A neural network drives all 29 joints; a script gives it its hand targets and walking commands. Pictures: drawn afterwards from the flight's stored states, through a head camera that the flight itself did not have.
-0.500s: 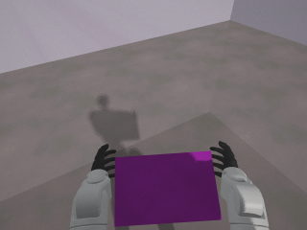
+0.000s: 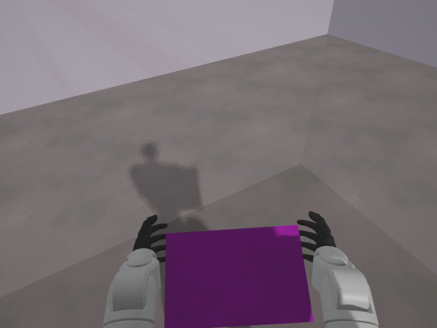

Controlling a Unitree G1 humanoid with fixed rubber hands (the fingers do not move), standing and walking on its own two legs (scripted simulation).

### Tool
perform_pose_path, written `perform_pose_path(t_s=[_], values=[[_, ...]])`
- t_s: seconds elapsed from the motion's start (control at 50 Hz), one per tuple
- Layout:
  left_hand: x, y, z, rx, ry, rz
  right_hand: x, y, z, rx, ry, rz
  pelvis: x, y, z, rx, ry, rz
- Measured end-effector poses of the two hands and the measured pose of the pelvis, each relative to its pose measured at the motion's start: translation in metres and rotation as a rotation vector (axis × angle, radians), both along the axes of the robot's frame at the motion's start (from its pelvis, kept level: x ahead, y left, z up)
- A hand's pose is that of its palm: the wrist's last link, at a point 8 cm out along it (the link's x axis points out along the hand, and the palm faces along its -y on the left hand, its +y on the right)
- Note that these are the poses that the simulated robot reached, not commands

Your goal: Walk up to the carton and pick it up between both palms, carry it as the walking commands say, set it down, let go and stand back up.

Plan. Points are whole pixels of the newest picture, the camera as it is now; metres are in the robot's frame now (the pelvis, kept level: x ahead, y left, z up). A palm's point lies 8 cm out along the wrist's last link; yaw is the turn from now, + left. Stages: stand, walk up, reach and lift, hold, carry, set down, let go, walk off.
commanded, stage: carry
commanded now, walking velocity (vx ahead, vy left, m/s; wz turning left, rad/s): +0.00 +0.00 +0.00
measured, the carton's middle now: (234, 273) +0.28 +0.00 -0.06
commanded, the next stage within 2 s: none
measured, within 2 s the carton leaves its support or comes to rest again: neither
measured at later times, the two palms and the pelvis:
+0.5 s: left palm (148, 255) +0.27 +0.15 +0.04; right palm (323, 247) +0.28 -0.17 +0.04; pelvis +0.01 -0.01 +0.00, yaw +0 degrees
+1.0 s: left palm (147, 256) +0.27 +0.15 +0.05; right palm (327, 252) +0.26 -0.17 +0.05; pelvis +0.00 +0.00 +0.00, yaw +0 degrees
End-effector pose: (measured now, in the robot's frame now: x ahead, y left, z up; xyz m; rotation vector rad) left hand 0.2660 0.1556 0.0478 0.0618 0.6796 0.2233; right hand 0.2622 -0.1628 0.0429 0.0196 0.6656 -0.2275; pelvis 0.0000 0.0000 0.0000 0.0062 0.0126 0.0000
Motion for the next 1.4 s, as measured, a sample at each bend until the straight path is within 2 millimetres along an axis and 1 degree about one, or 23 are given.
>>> perform_pose_path(t_s=[0.04, 0.1, 0.18, 0.22, 0.28, 0.32, 0.38, 0.48, 0.56, 0.64, 0.7, 0.74, 0.8, 0.9, 0.92, 0.96, 1.0, 1.08, 1.16, 1.2, 1.22, 1.28, 1.4], values=[[-0.002, 0.0, 0.007, -0.018, -0.036, 0.012, -0.002, -0.001, 0.007, 0.008, -0.035, -0.002, -0.002, -0.002, 0.0, 0.002, 0.003, 0.001], [-0.001, -0.002, 0.007, -0.008, -0.04, 0.008, 0.001, -0.002, 0.008, -0.004, -0.039, 0.009, -0.003, -0.003, 0.0, 0.003, 0.007, 0.003], [-0.003, -0.003, -0.005, -0.002, -0.002, -0.006, 0.001, -0.003, -0.005, -0.011, 0.002, 0.02, -0.002, -0.005, 0.0, 0.001, 0.005, 0.003], [-0.004, -0.002, -0.009, -0.007, 0.001, -0.006, 0.0, -0.004, -0.006, -0.006, 0.004, 0.021, -0.002, -0.006, 0.0, -0.001, 0.005, 0.001], [-0.004, -0.003, -0.002, -0.019, -0.02, 0.01, 0.0, -0.005, -0.003, 0.013, -0.014, 0.008, -0.001, -0.007, 0.001, 0.0, 0.01, 0.006], [-0.002, -0.004, 0.006, -0.02, -0.046, 0.019, 0.002, -0.004, 0.005, 0.018, -0.04, 0.004, 0.0, -0.007, 0.001, 0.001, 0.015, 0.007], [0.003, -0.005, 0.008, -0.002, -0.046, 0.015, 0.007, -0.004, 0.009, -0.008, -0.042, 0.013, 0.003, -0.008, 0.002, 0.001, 0.025, 0.008], [0.009, -0.004, -0.011, -0.005, 0.012, 0.001, 0.016, -0.004, -0.006, -0.032, 0.016, 0.031, 0.008, -0.008, 0.001, 0.001, 0.022, 0.007], [0.009, -0.005, 0.001, -0.032, -0.038, 0.014, 0.013, -0.005, 0.006, -0.007, -0.034, 0.002, 0.01, -0.008, 0.0, 0.0, 0.028, 0.005], [0.012, -0.005, 0.005, -0.021, -0.048, 0.014, 0.015, -0.004, 0.013, -0.014, -0.049, 0.003, 0.009, -0.007, -0.001, 0.002, 0.025, 0.004], [0.012, -0.004, -0.005, -0.006, -0.006, -0.005, 0.017, -0.004, 0.001, -0.025, -0.006, 0.017, 0.01, -0.005, -0.001, 0.003, 0.022, 0.003], [0.009, -0.003, -0.008, -0.016, 0.007, 0.006, 0.013, -0.003, -0.003, -0.016, 0.009, 0.008, 0.01, -0.005, -0.001, 0.004, 0.016, 0.002], [0.004, -0.002, 0.005, -0.037, -0.049, 0.022, 0.007, -0.002, 0.009, 0.0, -0.043, 0.0, 0.006, -0.004, -0.002, 0.005, 0.006, -0.005], [0.002, -0.003, 0.014, -0.022, -0.065, 0.012, 0.002, -0.002, 0.017, -0.014, -0.059, -0.005, 0.003, -0.003, -0.001, 0.005, 0.006, -0.006], [0.002, -0.004, 0.014, -0.015, -0.063, 0.006, 0.002, -0.002, 0.018, -0.023, -0.057, 0.0, 0.002, -0.003, -0.001, 0.006, 0.005, -0.007], [0.004, -0.004, 0.004, 0.005, -0.025, -0.016, 0.004, -0.004, 0.008, -0.036, -0.019, 0.019, 0.002, -0.004, -0.001, 0.008, 0.003, -0.005], [0.001, -0.005, 0.001, -0.001, -0.007, -0.013, 0.001, -0.005, 0.003, -0.026, -0.001, 0.008, 0.001, -0.004, 0.0, 0.007, 0.001, -0.003], [-0.005, -0.006, 0.008, -0.019, -0.035, 0.008, -0.005, -0.005, 0.013, -0.005, -0.032, -0.007, -0.002, -0.005, 0.001, 0.002, 0.009, -0.004], [-0.003, -0.007, 0.007, -0.011, -0.026, 0.002, -0.002, -0.006, 0.01, -0.021, -0.02, 0.004, -0.004, -0.006, 0.001, 0.005, 0.008, -0.001], [-0.002, -0.006, 0.001, 0.003, -0.009, -0.009, 0.0, -0.005, 0.004, -0.029, -0.004, 0.02, -0.004, -0.007, 0.001, 0.006, 0.007, 0.0], [-0.003, -0.006, 0.0, -0.007, -0.006, 0.004, -0.002, -0.005, 0.004, -0.02, -0.001, 0.009, -0.005, -0.007, 0.001, 0.006, 0.004, -0.001], [-0.008, -0.006, 0.009, -0.022, -0.046, 0.014, -0.005, -0.005, 0.016, -0.01, -0.044, 0.002, -0.006, -0.008, 0.001, 0.008, 0.004, -0.004], [-0.009, -0.008, 0.012, -0.006, -0.036, 0.003, -0.005, -0.007, 0.017, -0.015, -0.036, 0.005, -0.006, -0.008, 0.001, 0.007, 0.008, -0.004]])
